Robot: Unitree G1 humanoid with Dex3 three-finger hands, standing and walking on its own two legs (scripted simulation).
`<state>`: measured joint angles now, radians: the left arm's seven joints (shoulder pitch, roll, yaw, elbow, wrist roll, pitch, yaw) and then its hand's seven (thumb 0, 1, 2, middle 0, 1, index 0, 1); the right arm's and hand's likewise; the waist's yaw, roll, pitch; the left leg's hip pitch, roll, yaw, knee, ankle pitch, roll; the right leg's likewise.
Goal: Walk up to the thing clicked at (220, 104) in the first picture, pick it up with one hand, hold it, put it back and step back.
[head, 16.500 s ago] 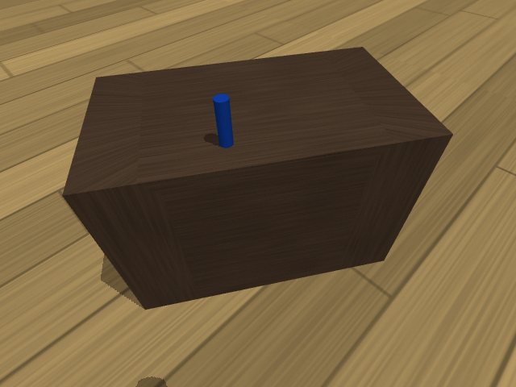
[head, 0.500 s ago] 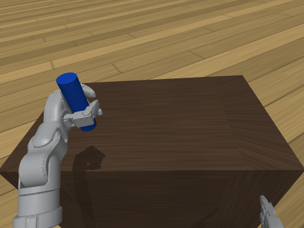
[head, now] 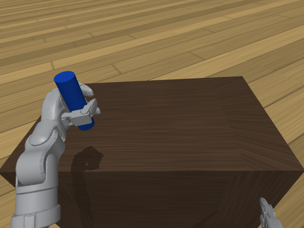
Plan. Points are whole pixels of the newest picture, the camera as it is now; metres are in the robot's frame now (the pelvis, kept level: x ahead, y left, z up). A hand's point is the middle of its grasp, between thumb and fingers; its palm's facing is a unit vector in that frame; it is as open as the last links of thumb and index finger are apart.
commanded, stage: hold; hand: left
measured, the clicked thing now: (76, 103) +0.33 +0.19 +0.24
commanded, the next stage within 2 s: crouch in 1.66 s
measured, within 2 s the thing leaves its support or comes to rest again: neither
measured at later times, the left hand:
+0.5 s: hand (86, 108) +0.33 +0.17 +0.23, palm faces +0.07 -1.00 -0.01, open 5.0 cm
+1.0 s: hand (89, 111) +0.33 +0.16 +0.22, palm faces +0.07 -1.00 -0.01, open 5.0 cm
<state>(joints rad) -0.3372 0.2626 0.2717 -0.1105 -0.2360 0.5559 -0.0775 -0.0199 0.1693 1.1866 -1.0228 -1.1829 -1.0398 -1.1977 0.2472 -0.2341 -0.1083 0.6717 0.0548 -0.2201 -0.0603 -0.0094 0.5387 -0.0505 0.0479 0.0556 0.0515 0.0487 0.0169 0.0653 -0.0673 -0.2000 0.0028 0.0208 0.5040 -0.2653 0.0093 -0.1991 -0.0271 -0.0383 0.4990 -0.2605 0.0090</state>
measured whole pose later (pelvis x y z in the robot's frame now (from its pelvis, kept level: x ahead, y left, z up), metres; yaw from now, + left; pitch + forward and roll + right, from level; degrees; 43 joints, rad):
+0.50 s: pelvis +0.00 +0.00 +0.00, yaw +0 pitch -2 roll +0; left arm -0.32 0.26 0.27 -0.14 -0.24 0.57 -0.08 -0.02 0.17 1.19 -1.02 -1.18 -1.04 -1.20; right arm 0.24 -0.23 -0.11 0.69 0.05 -0.23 -0.06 -0.01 0.54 -0.05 0.05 0.06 0.05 0.05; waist 0.02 0.07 -0.06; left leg -0.20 0.00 0.02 0.50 -0.26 0.01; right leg -0.20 -0.03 -0.03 0.49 -0.26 0.01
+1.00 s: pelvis +0.00 +0.00 +0.00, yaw +0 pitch -2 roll +0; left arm -0.30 0.24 0.26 -0.15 -0.24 0.57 -0.07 -0.02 0.17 1.19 -1.02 -1.18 -1.04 -1.20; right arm 0.24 -0.23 -0.10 0.68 0.05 -0.23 -0.06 -0.01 0.54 -0.05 0.05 0.06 0.05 0.05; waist 0.02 0.07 -0.06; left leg -0.20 0.00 0.02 0.50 -0.26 0.01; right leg -0.20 -0.03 -0.04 0.50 -0.26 0.01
